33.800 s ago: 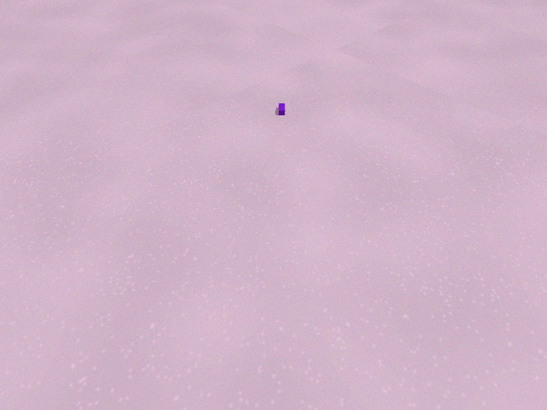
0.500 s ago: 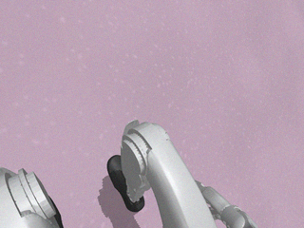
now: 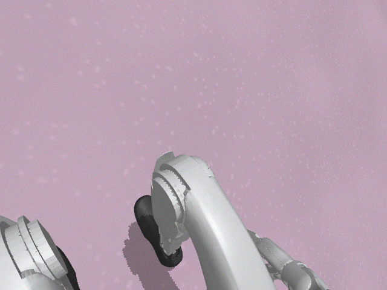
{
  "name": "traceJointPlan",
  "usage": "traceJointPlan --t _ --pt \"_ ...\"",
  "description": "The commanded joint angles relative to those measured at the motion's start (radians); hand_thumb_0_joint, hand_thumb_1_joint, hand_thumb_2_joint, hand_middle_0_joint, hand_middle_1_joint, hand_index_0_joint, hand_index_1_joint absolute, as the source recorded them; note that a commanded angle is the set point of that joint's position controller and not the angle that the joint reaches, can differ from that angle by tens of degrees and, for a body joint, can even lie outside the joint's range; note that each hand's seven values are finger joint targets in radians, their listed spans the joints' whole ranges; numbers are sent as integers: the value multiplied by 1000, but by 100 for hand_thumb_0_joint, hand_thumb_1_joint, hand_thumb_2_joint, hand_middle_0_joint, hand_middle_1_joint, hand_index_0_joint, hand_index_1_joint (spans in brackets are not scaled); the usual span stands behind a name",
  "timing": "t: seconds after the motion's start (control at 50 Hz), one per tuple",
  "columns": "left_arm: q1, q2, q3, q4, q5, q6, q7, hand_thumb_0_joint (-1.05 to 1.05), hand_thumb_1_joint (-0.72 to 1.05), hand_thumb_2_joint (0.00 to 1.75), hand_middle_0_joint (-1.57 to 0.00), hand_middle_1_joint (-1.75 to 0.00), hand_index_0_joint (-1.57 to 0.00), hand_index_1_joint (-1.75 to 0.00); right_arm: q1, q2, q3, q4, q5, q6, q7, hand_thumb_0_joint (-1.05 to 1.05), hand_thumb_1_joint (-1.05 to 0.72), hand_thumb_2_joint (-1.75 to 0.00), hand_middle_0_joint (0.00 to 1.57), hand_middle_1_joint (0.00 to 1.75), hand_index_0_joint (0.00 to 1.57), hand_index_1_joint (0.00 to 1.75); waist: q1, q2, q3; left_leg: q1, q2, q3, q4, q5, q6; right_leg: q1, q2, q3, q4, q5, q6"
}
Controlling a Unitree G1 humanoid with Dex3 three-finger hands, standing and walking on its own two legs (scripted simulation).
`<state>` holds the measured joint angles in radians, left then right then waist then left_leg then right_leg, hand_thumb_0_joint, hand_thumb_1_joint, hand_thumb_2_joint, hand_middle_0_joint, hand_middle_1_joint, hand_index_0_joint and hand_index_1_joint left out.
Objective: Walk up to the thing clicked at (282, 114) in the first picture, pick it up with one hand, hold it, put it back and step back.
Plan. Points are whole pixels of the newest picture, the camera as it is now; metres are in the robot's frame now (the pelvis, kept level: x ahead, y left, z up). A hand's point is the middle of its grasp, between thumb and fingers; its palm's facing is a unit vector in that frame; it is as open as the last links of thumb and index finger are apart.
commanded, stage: rest palm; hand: left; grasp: from above
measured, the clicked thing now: out of the picture +0.48 +0.41 -0.29
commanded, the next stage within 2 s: none
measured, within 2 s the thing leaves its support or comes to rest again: neither
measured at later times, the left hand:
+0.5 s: hand out of the picture +0.45 +0.40 -0.23, palm faces -0.46 -0.14 -0.88, open 11.9 cm
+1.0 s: hand out of the picture +0.45 +0.40 -0.23, palm faces -0.46 -0.14 -0.88, open 11.5 cm
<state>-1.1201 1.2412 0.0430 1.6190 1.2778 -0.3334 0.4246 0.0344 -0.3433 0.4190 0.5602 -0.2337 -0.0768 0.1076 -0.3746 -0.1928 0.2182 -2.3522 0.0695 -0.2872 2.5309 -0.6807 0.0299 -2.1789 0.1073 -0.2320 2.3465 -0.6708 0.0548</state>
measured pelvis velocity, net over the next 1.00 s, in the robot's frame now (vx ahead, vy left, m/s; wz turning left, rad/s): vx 0.00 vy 0.00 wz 0.00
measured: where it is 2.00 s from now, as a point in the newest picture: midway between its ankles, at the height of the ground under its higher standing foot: (120, 268)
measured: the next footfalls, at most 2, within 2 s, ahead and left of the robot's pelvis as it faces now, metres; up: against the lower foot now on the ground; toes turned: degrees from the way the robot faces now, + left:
none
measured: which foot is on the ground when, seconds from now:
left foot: down 0.00-1.00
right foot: down 0.00-1.00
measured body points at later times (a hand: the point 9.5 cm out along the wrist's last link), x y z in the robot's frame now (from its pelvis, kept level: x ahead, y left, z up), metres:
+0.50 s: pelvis +0.00 +0.00 +0.00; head +0.28 +0.15 +0.31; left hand +0.47 +0.40 -0.18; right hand +0.10 -0.25 -0.06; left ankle +0.07 +0.13 -0.28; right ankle +0.12 -0.11 -0.28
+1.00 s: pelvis +0.00 +0.00 +0.00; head +0.28 +0.16 +0.31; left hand +0.47 +0.41 -0.18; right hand +0.09 -0.25 -0.05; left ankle +0.07 +0.13 -0.28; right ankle +0.12 -0.11 -0.28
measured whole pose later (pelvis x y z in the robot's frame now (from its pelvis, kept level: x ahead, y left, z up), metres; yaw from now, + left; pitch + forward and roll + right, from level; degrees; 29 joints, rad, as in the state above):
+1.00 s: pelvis +0.00 +0.00 +0.00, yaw +0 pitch +26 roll -16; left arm -1.11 1.25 0.05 1.60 1.27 -0.33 0.41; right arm 0.03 -0.34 0.42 0.56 -0.24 -0.07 0.10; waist -0.37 -0.19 0.22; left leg -2.36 0.07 -0.29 2.53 -0.68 0.03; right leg -2.18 0.11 -0.23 2.34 -0.67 0.06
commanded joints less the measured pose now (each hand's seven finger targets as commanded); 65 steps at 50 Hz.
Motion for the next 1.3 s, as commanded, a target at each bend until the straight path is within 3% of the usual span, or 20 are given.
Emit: traceJointPlan --t 0.0,0.06,0.1,0.22,0.26,0.38,0.48,0.54,0.6,0.7,0.78,0.8,0.88,0.94,1.06,1.1,1.14,1.18,1.22,1.28 --pt "-222 258 15 -127 -21 11 34 0 -23 72 -34 -72 -33 -73 161 -332 -102 16 7 -1 -19 0 -90 -90 20 30 20 30 -46 634 -638 570 44 58 -252 222 -19 269 20 -57 -192 243 -73" --pt "-245 295 41 -147 -26 9 43 0 -21 71 -36 -71 -35 -72 150 -340 -104 11 10 1 -23 0 -90 -90 20 30 20 30 -37 643 -661 569 46 50 -257 226 -27 274 16 -63 -186 250 -75" --pt "-220 253 16 -113 -17 16 32 0 -20 70 -36 -70 -36 -71 152 -335 -109 15 9 1 -23 0 -90 -90 20 30 20 30 -46 647 -643 590 49 48 -260 230 -27 251 19 -65 -183 243 -75" --pt "-216 258 11 -126 -30 17 16 0 -16 67 -39 -69 -39 -69 160 -332 -102 15 10 0 -24 0 -90 -90 20 30 20 30 -47 614 -639 554 42 68 -235 235 -12 285 20 -52 -201 258 -68" --pt "-224 279 31 -126 -43 10 22 0 -15 66 -40 -67 -40 -67 158 -334 -99 17 8 5 -26 0 -90 -90 20 30 20 30 -43 603 -657 537 42 70 -234 243 -11 326 22 -55 -209 274 -64" --pt "-223 272 28 -123 -39 -6 17 0 -12 64 -40 -67 -41 -67 145 -339 -100 14 5 12 -30 0 -90 -90 20 30 20 30 -48 632 -646 582 48 42 -260 235 -26 270 18 -71 -190 242 -73" --pt "-212 259 15 -118 -28 -9 28 0 -12 63 -41 -65 -41 -65 145 -331 -96 11 3 13 -29 0 -90 -90 20 30 20 30 -46 619 -647 559 43 63 -239 234 -16 290 25 -58 -197 255 -72" --pt "-209 286 33 -128 -18 -3 39 0 -10 62 -42 -65 -42 -64 154 -329 -92 19 0 13 -30 0 -90 -90 20 30 20 30 -39 624 -656 561 42 71 -237 264 -14 319 27 -56 -203 282 -66" --pt "-214 264 23 -115 -27 1 41 0 -11 63 -41 -67 -41 -66 151 -329 -95 19 1 7 -27 0 -90 -90 20 30 20 30 -44 641 -628 573 46 58 -249 248 -22 277 22 -61 -195 260 -71" --pt "-236 288 35 -146 -20 8 41 0 -9 61 -43 -65 -43 -64 148 -335 -102 13 4 6 -27 0 -90 -90 20 30 20 30 -39 665 -666 585 47 54 -252 252 -28 283 18 -62 -185 267 -73" --pt "-205 249 12 -115 -19 19 25 0 -9 61 -43 -64 -43 -64 160 -333 -102 19 6 2 -26 0 -90 -90 20 30 20 30 -54 629 -616 562 46 55 -250 235 -22 260 18 -61 -194 251 -70" --pt "-210 260 17 -111 -24 17 24 0 -8 61 -44 -64 -44 -63 146 -332 -100 13 7 5 -27 0 -90 -90 20 30 20 30 -43 627 -627 539 45 64 -244 219 -18 281 24 -59 -199 248 -71" --pt "-215 260 15 -132 -29 10 16 0 -6 59 -44 -65 -45 -64 159 -335 -100 9 5 4 -29 0 -90 -90 20 30 20 30 -48 618 -625 547 42 59 -253 196 -18 280 19 -60 -201 228 -73" --pt "-212 277 33 -156 -36 2 13 0 -6 59 -44 -64 -45 -63 149 -344 -99 9 4 5 -29 0 -90 -90 20 30 20 30 -50 633 -640 580 47 47 -247 258 -27 274 13 -64 -190 264 -72" --pt "-220 292 37 -158 -26 -3 24 0 -10 62 -42 -64 -42 -64 152 -339 -96 13 3 9 -29 0 -90 -90 20 30 20 30 -40 637 -661 581 45 57 -241 257 -20 291 20 -61 -194 267 -71" --pt "-204 270 31 -126 -29 -2 31 0 -9 62 -42 -65 -42 -64 151 -333 -94 14 -1 12 -28 0 -90 -90 20 30 20 30 -39 629 -649 573 46 58 -242 257 -19 295 25 -65 -195 267 -71" --pt "-228 280 35 -145 -26 -4 38 0 -7 60 -43 -65 -43 -64 156 -337 -92 13 -2 10 -28 0 -90 -90 20 30 20 30 -48 639 -642 565 44 58 -246 246 -21 294 23 -67 -197 262 -71" --pt "-209 283 31 -126 -19 5 36 0 -10 62 -42 -65 -42 -65 145 -334 -94 18 1 10 -28 0 -90 -90 20 30 20 30 -35 648 -645 582 47 54 -249 252 -24 273 23 -66 -188 259 -74" --pt "-219 270 27 -131 -27 5 40 0 -9 61 -42 -64 -43 -64 147 -339 -94 12 -1 9 -28 0 -90 -90 20 30 20 30 -50 633 -654 586 48 52 -241 266 -21 286 24 -68 -191 274 -70" --pt "-209 275 26 -113 -22 9 44 0 -8 60 -43 -65 -43 -64 144 -334 -93 17 -3 8 -28 0 -90 -90 20 30 20 30 -38 650 -640 572 46 60 -245 259 -21 292 27 -65 -193 272 -71"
